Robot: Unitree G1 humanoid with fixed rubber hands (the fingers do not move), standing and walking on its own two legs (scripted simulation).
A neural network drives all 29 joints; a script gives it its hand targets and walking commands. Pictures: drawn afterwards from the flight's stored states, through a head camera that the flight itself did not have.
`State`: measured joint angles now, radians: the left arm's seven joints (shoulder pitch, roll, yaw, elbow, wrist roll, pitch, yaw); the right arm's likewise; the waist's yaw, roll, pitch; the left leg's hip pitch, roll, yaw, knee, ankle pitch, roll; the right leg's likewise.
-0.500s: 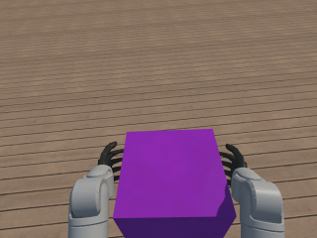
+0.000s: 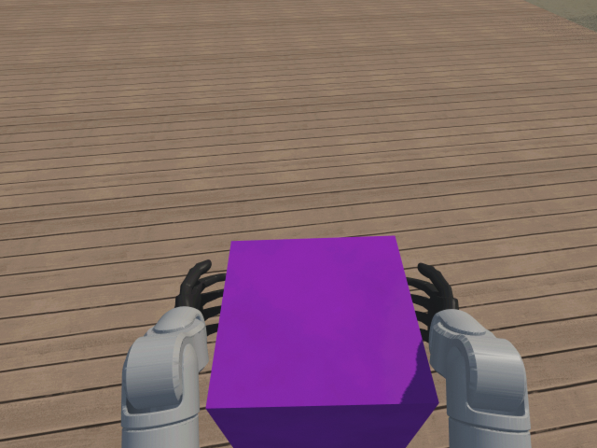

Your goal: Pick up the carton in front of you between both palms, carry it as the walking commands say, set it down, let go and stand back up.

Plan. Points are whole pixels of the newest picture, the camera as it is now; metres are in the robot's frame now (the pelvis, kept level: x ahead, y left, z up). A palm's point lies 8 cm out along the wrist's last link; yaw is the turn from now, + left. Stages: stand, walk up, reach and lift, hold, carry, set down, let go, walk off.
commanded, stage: carry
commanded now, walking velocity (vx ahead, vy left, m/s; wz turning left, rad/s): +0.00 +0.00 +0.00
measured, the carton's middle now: (316, 355) +0.26 +0.00 +0.01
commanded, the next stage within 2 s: hold in 1.70 s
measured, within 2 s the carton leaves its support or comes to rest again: neither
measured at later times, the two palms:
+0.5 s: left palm (219, 333) +0.27 +0.13 +0.05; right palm (456, 344) +0.26 -0.17 +0.05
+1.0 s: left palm (220, 355) +0.25 +0.12 +0.04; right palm (462, 367) +0.24 -0.18 +0.04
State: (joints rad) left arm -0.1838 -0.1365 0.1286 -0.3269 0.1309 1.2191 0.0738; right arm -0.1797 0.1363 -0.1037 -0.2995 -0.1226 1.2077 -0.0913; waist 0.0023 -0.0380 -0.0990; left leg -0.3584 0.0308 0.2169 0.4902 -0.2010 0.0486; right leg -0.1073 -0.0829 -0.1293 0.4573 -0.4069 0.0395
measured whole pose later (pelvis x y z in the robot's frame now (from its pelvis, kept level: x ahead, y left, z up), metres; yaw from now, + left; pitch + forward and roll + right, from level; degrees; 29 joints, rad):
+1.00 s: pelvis -0.05 -0.02 +0.00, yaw -1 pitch +1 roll +0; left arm -0.23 -0.15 0.19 0.17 0.24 0.71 0.02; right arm -0.23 0.14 -0.18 0.18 -0.24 0.72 -0.03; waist 0.00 0.00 -0.08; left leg -0.40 0.09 0.18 0.53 -0.15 0.01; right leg -0.18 -0.05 -0.19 0.56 -0.40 -0.02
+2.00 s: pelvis -0.07 -0.01 +0.01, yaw -14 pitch -6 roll +0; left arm -0.31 -0.16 0.24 0.28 0.30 0.67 0.01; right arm -0.30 0.15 -0.25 0.34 -0.28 0.64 -0.01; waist 0.02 -0.03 0.06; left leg -0.16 0.02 -0.07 0.37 -0.11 -0.05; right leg -0.05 0.03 0.07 0.44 -0.28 -0.01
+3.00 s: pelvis -0.12 +0.02 -0.20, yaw -16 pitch +47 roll +0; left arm -0.74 -0.17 0.55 0.49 0.25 0.21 0.07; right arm -0.92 -0.03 -0.30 0.82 -0.20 0.21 -0.03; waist 0.09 -0.06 -0.24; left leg -1.87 -0.05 -0.12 1.40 -0.35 -0.09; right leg -1.78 0.14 0.10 1.51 -0.56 0.03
